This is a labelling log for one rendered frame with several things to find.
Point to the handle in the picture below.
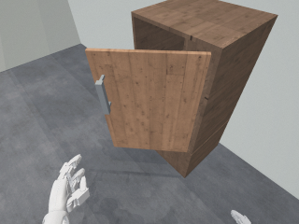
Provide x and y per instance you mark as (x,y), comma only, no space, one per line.
(102,94)

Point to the robot left forearm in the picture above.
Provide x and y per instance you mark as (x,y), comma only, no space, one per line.
(56,217)

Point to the cupboard door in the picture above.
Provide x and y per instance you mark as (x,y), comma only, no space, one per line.
(154,95)

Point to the robot left hand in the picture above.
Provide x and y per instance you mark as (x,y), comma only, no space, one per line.
(66,186)

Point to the robot right hand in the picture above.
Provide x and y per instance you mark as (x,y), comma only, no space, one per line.
(239,218)

